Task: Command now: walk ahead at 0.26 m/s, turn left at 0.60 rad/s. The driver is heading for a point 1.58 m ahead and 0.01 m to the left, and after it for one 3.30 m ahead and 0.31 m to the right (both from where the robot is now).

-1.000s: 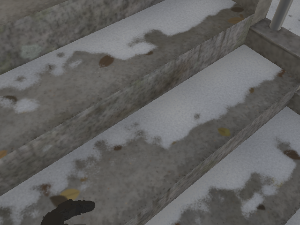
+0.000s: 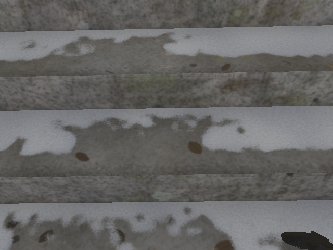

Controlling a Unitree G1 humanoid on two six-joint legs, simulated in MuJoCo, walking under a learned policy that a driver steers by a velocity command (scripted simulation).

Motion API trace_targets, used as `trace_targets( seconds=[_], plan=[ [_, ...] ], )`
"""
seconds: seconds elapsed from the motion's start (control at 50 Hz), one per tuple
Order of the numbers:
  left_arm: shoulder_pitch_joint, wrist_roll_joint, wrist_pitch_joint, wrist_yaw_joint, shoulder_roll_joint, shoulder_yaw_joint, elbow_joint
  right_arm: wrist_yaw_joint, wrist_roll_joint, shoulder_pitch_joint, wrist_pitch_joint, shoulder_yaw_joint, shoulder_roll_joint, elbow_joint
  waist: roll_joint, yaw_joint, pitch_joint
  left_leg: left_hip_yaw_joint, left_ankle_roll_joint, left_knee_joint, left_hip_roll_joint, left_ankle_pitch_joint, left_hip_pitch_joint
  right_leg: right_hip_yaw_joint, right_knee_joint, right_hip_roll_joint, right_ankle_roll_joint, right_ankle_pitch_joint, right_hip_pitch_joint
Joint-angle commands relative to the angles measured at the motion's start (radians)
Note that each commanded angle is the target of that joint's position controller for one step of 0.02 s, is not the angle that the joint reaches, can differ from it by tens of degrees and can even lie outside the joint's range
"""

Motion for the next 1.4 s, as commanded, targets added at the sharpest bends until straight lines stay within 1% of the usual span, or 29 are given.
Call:
trace_targets(
  seconds=[0.02,0.08,0.2,0.24,0.26,0.28,0.36,0.44,0.52,0.56,0.6,0.64,0.66,0.68,0.7,0.72,0.76,0.8,0.86,0.92,0.98,1.08,1.22,1.26,1.32,1.34,1.36,1.38,1.4],
  plan=[
    [-0.035,-0.009,-0.02,0.016,0.155,0.04,-0.06,0.002,0.003,-0.056,-0.014,0.011,-0.033,-0.093,-0.211,-0.01,0.069,0.013,-0.04,-0.384,0.088,-0.133,-0.039,0.258,-0.545,-0.205,-0.138,-0.065,0.06],
    [-0.114,-0.009,-0.034,0.019,0.242,0.07,-0.09,0.02,0.009,-0.012,0.003,-0.008,-0.06,-0.061,-0.191,-0.029,-0.029,0.105,-0.028,-0.471,0.123,-0.159,0.233,0.211,-0.616,-0.268,-0.148,0.033,0.065],
    [-0.153,-0.034,-0.017,-0.043,0.206,0.048,-0.039,0.015,-0.004,0.33,-0.016,-0.062,-0.066,0.106,-0.075,-0.176,-0.026,0.277,0.143,-1.28,-0.052,-0.155,0.726,-0.019,-0.112,-0.093,-0.127,0.631,0.136],
    [-0.149,-0.032,-0.055,-0.079,0.025,-0.011,-0.116,0.031,-0.018,0.353,-0.044,-0.071,-0.197,0.096,0.18,-0.048,-0.001,-0.361,0.258,-1.27,0.258,0.243,0.99,0.054,0.524,0.04,-0.043,-0.085,-0.449],
    [-0.118,-0.061,-0.075,-0.099,0.088,0.004,-0.101,0.028,-0.004,0.445,-0.066,-0.081,-0.2,0.109,0.125,-0.097,-0.133,-0.798,0.407,-1.5,0.427,-0.257,1.034,0.243,0.684,0.07,-0.012,-0.033,-0.604],
    [-0.168,-0.094,-0.08,-0.11,0.104,0.007,-0.111,0.021,0.001,0.408,-0.071,-0.072,-0.176,0.118,0.062,-0.078,0.009,-0.717,0.41,-1.553,0.419,-0.513,0.954,0.272,0.756,0.027,-0.004,0.101,-0.725],
    [-0.186,-0.068,-0.058,-0.122,0.023,-0.03,-0.089,0.024,-0.03,0.307,-0.073,-0.005,0.003,0.172,0.012,-0.003,0.109,-0.408,0.292,-1.497,0.322,-0.333,0.689,0.253,1.144,0.012,0.012,0.214,-0.853],
    [-0.337,-0.084,-0.06,-0.109,-0.123,-0.101,-0.169,0.018,-0.046,0.466,-0.064,0.02,0.025,0.337,0.006,-0.046,0.173,-0.28,0.235,-1.47,0.36,-0.19,0.735,0.309,1.647,0.071,-0.043,0.071,-1.23],
    [-0.543,-0.04,-0.055,-0.107,-0.089,-0.138,-0.308,-0.007,-0.007,0.396,-0.063,0.043,0.031,0.388,-0.008,-0.022,0.191,-0.044,0.17,-1.657,0.245,-0.201,0.394,0.123,1.088,0.024,-0.019,0.27,-0.98],
    [-0.618,-0.008,-0.054,-0.104,-0.108,-0.148,-0.35,-0.022,0.032,0.451,-0.072,0.031,-0.008,0.438,0.026,-0.029,0.044,-0.005,0.21,-1.863,0.262,0.063,0.337,-0.017,0.855,-0.024,-0.047,0.325,-0.506],
    [-0.458,-0.045,-0.064,-0.089,-0.04,-0.115,-0.309,-0.02,0.044,0.501,-0.086,0.017,-0.095,0.484,0.161,0.06,-0.184,0.101,0.197,-1.65,0.223,1.078,0.559,-0.075,0.58,0.101,-0.092,0.184,-0.054],
    [-0.198,-0.041,-0.042,-0.098,0.131,-0.028,-0.215,-0.028,-0.004,0.443,-0.074,-0.017,-0.222,0.487,0.311,0.205,-0.228,0.053,0.16,-1.318,0.286,1.718,0.928,-0.008,0.29,0.174,-0.123,-0.02,-0.024],
    [-0.077,-0.019,-0.029,-0.104,0.195,-0.001,-0.159,-0.034,-0.011,0.382,-0.078,-0.027,-0.218,0.463,0.305,0.229,-0.242,0.006,0.144,-1.111,0.277,1.584,0.933,0.191,0.12,0.133,-0.15,-0.025,0.065],
    [0.096,0.025,-0.016,-0.108,0.279,0.025,-0.058,-0.018,-0.022,0.385,-0.103,-0.012,-0.092,0.41,-0.137,0.19,-0.322,-0.044,0.127,-0.786,0.134,0.94,0.589,0.627,-0.116,-0.067,-0.257,0.213,0.381],
    [0.197,0.051,0.017,-0.075,0.26,0.027,0.013,0.027,-0.024,0.401,-0.143,0.009,0.042,0.423,-0.429,0.17,-0.409,-0.18,0.081,-0.265,-0.115,-0.023,0.33,1.147,-0.533,-0.24,-0.362,0.253,0.49],
    [0.11,0.054,0.011,-0.069,0.143,-0.001,0.026,0.07,-0.003,0.362,-0.163,0.002,0.074,0.391,-0.243,0.114,-0.329,-0.327,0.077,0.092,-0.113,-0.057,0.203,1.137,-0.545,-0.27,-0.315,0.171,0.341],
    [-0.04,0.003,-0.005,-0.094,-0.025,-0.033,0.116,0.07,0.004,0.093,-0.135,0.03,0.115,0.25,-0.038,0.022,-0.006,-0.204,0.13,0.221,-0.028,-0.008,0.007,0.706,-0.419,-0.204,-0.201,0.116,0.011],
    [-0.1,0.02,-0.021,-0.106,-0.108,-0.05,0.194,0.053,0.017,0.163,-0.109,0.045,0.122,0.225,-0.026,-0.079,0.045,-0.22,0.166,0.347,-0.005,0.007,-0.029,0.507,-0.424,-0.151,-0.135,0.174,-0.11],
    [-0.102,0.016,-0.026,-0.124,-0.079,-0.049,0.223,0.031,0.027,0.221,-0.092,0.073,0.151,0.223,-0.025,-0.125,0.077,-0.186,0.157,0.266,-0.008,0.089,-0.189,0.237,-0.45,-0.085,-0.093,0.377,-0.092],
    [-0.098,0.033,-0.027,-0.109,-0.079,-0.075,0.231,0.003,-0.009,0.137,-0.08,0.08,0.126,0.196,-0.066,-0.121,0.028,-0.047,0.075,-0.008,0.002,0.235,-0.084,0.063,-0.465,-0.017,-0.094,0.644,-0.188],
    [0.06,0.033,-0.018,-0.079,0.003,-0.068,0.28,-0.019,-0.008,0.104,-0.063,0.077,0.138,0.236,-0.16,-0.044,-0.065,0.014,0.017,0.199,0.023,0.171,-0.276,0.176,-0.432,-0.096,-0.147,0.879,0.124],
    [0.228,0.011,0.03,-0.008,0.027,-0.034,0.29,0.005,0.009,-0.147,-0.075,0.093,0.153,0.125,-0.107,0.076,-0.002,-0.059,-0.043,0.243,0.111,-0.136,-0.7,0.369,-0.455,-0.208,-0.172,0.776,0.582],
    [0.237,-0.033,0.09,0.034,0.088,0.016,0.255,0.037,0.008,-0.362,-0.082,0.146,0.206,0.008,-0.088,0.102,0.064,0.18,-0.068,-0.358,0.222,-0.251,-0.397,0.329,-0.769,-0.198,-0.222,0.444,0.427],
    [0.364,-0.048,0.091,0.025,0.041,0.001,0.313,0.045,0.019,-0.435,-0.094,0.144,0.205,-0.033,-0.091,0.09,0.052,0.286,0.012,-0.612,0.089,-0.539,-0.078,0.264,-0.706,-0.148,-0.176,0.993,0.408],
    [0.344,-0.026,0.035,-0.018,0.122,0.005,0.34,0.042,0.014,-0.119,-0.127,0.088,0.135,0.023,-0.189,-0.111,-0.3,0.067,0.149,-0.724,0.075,-0.368,0.502,0.22,-0.34,-0.153,-0.107,1.73,0.354],
    [0.215,-0.035,0.022,-0.033,0.196,0.027,0.31,0.025,0.016,0.108,-0.113,0.054,0.068,0.092,-0.231,-0.238,-0.388,-0.078,0.18,-0.865,0.112,-0.402,0.719,0.196,-0.167,-0.105,-0.083,1.658,0.26],
    [0.112,-0.033,0.008,-0.054,0.177,0.033,0.273,0.005,0.002,0.319,-0.091,0.006,-0.053,0.196,-0.088,-0.303,-0.431,-0.279,0.228,-1.045,0.19,-0.536,0.93,0.166,0.069,0.01,-0.056,1.326,0.053],
    [0.007,0.002,-0.011,-0.077,0.057,0.013,0.23,-0.007,-0.01,0.372,-0.085,-0.023,-0.111,0.287,0.248,-0.269,-0.414,-0.54,0.274,-1.143,0.341,-0.396,0.978,0.229,0.543,0.138,-0.07,0.321,-0.2],
    [-0.166,-0.025,-0.039,-0.106,0.012,0.007,0.133,-0.02,-0.049,0.386,-0.081,-0.014,-0.071,0.319,0.173,-0.245,-0.327,-0.553,0.233,-1.187,0.403,-0.272,0.853,0.391,0.934,0.146,-0.101,0.124,-0.365]
  ],
)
